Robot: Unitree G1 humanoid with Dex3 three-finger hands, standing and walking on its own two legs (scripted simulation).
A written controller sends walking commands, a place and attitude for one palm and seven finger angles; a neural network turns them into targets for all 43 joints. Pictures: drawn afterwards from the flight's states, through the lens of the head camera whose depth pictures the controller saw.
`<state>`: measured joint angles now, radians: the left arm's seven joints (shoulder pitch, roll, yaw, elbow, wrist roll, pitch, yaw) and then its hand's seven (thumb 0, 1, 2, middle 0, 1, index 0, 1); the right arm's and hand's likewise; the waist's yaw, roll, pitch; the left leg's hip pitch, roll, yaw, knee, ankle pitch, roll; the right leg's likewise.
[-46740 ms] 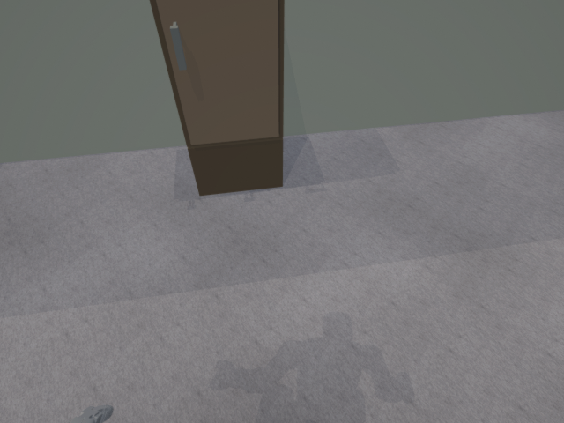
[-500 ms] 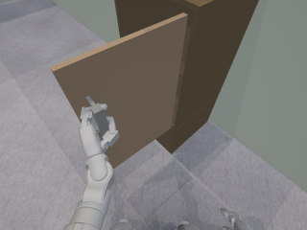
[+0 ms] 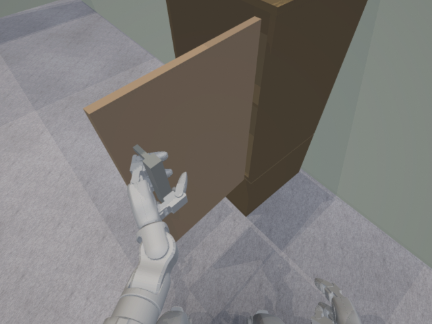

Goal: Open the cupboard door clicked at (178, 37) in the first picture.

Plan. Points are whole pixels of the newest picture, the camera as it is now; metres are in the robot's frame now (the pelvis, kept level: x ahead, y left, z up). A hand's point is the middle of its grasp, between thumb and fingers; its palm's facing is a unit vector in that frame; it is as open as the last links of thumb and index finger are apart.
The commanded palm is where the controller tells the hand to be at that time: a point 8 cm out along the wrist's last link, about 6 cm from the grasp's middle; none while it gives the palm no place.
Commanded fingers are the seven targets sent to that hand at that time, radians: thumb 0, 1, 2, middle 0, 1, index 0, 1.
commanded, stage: open thumb and fingers to let go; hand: left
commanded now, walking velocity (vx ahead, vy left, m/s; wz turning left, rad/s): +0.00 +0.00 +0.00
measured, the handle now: (153, 175) +0.38 +0.14 +0.05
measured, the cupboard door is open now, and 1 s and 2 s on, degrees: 95 97 97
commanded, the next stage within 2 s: slide the hand sideways off the handle in 0.54 s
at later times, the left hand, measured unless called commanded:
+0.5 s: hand (173, 189) +0.35 +0.09 +0.05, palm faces +0.34 -0.94 +0.00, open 14.8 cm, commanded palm +0.31 +0.14 +0.05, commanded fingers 0.00 -0.50 0.30 -0.15 -0.30 -0.15 -0.30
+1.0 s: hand (169, 210) +0.31 +0.09 +0.05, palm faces -0.11 -0.99 +0.03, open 16.3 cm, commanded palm +0.28 +0.16 +0.05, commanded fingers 0.00 -0.50 0.30 -0.15 -0.30 -0.15 -0.30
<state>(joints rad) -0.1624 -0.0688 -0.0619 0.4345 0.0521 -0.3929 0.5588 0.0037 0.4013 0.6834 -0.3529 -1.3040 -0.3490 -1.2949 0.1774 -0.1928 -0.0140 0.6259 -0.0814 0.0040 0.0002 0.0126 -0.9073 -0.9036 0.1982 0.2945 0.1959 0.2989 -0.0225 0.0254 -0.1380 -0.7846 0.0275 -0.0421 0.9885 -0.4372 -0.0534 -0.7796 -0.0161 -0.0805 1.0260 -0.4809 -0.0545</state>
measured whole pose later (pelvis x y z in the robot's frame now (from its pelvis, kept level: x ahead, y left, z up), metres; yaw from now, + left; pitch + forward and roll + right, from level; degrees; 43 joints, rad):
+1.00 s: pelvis -0.01 +0.04 +0.00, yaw -1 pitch +12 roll +0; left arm -0.05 0.04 -0.13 0.30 -0.07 -0.38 0.06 -0.02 -0.51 0.30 -0.17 -0.33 -0.16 -0.32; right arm 0.25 -0.22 0.01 0.53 -0.01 -0.01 0.01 0.01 -0.91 -0.90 0.20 0.29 0.20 0.30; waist -0.02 0.02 -0.12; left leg -0.78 0.01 0.00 1.03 -0.45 0.00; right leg -0.77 -0.03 -0.04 1.03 -0.46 0.00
